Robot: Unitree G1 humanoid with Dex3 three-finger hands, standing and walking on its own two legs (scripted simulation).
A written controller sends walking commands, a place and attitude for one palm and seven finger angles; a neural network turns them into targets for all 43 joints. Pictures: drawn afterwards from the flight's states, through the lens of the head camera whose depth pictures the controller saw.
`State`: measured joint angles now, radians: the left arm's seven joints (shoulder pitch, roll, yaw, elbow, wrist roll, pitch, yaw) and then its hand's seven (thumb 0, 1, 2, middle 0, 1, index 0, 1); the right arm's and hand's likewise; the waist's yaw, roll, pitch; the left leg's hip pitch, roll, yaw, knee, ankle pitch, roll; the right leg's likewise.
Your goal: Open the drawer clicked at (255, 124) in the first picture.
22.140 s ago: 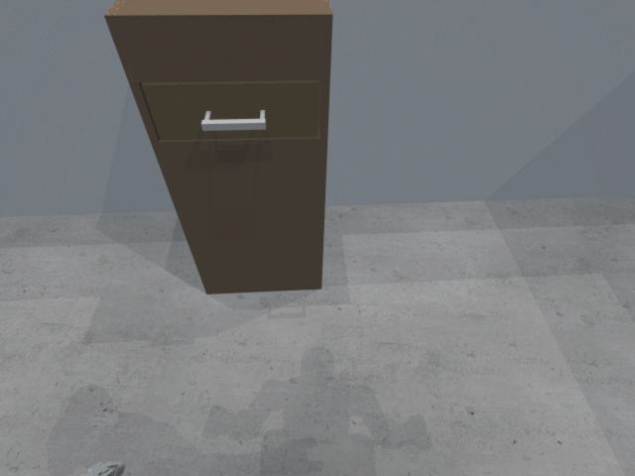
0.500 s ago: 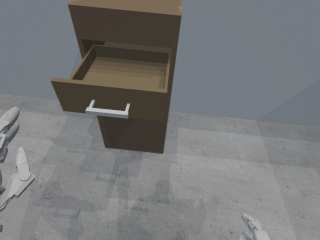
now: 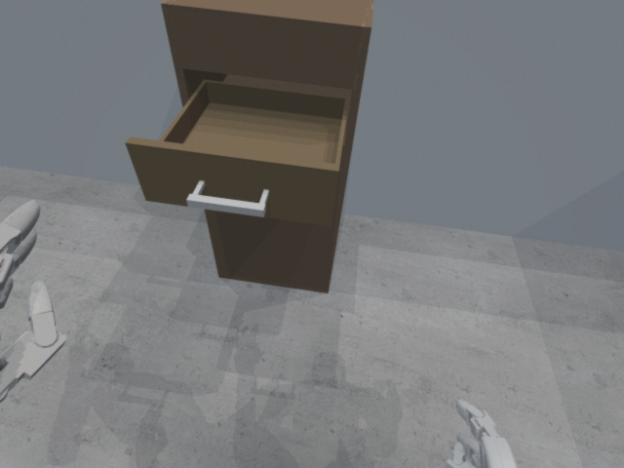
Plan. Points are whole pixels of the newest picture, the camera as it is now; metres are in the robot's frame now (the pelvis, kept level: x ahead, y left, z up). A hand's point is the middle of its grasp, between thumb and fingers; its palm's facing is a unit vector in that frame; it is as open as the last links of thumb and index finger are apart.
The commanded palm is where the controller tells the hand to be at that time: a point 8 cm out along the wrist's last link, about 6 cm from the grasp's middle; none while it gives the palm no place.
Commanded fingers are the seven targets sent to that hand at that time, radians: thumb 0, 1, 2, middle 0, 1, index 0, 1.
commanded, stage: let the arm hang, fingers relaxed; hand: left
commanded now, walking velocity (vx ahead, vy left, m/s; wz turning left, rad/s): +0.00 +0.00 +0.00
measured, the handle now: (229, 198) +0.57 +0.18 -0.01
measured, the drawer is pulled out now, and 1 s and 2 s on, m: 0.30 0.30 0.30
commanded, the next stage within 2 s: look to check the result in 1.12 s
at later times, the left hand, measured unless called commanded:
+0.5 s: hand out of the picture -0.07 +0.18 -0.17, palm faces +0.03 -0.98 -0.20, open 7.1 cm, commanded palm none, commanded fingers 0.00 0.90 0.90 -0.20 -0.30 -0.20 -0.30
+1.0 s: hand out of the picture +0.01 +0.17 -0.16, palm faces +0.01 -0.97 -0.22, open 7.3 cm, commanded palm none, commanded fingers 0.00 0.90 0.90 -0.20 -0.30 -0.20 -0.30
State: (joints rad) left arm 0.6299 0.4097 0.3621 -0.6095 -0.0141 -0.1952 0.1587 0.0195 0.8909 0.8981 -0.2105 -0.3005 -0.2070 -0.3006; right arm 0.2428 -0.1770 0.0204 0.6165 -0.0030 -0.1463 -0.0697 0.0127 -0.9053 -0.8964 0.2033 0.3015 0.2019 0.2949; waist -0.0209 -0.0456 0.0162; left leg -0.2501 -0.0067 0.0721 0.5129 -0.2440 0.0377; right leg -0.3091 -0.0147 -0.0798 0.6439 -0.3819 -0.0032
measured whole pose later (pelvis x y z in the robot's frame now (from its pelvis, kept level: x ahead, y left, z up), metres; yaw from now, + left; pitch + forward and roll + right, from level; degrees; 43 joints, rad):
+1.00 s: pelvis -0.01 -0.01 +0.01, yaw -1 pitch -3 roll +1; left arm 0.23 0.15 0.01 1.13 0.01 0.00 0.03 0.01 0.93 0.90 -0.20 -0.30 -0.20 -0.30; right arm 0.29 -0.12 -0.01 1.13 -0.02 0.01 -0.03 0.01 -0.92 -0.90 0.20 0.30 0.20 0.29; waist -0.02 0.02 0.06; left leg -0.16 -0.01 0.08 0.37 -0.16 0.02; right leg -0.19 -0.01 -0.08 0.40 -0.17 -0.03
